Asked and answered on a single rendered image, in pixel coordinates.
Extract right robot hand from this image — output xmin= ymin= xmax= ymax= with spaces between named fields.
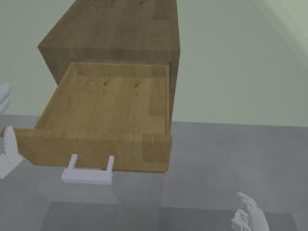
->
xmin=231 ymin=192 xmax=270 ymax=231

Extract left robot hand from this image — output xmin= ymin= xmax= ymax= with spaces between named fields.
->
xmin=0 ymin=82 xmax=24 ymax=179

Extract handle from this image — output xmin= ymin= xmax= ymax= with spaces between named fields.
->
xmin=61 ymin=154 xmax=115 ymax=185

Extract cabinet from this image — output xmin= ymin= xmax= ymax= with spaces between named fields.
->
xmin=38 ymin=0 xmax=181 ymax=173

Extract drawer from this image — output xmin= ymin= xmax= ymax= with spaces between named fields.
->
xmin=0 ymin=62 xmax=172 ymax=172

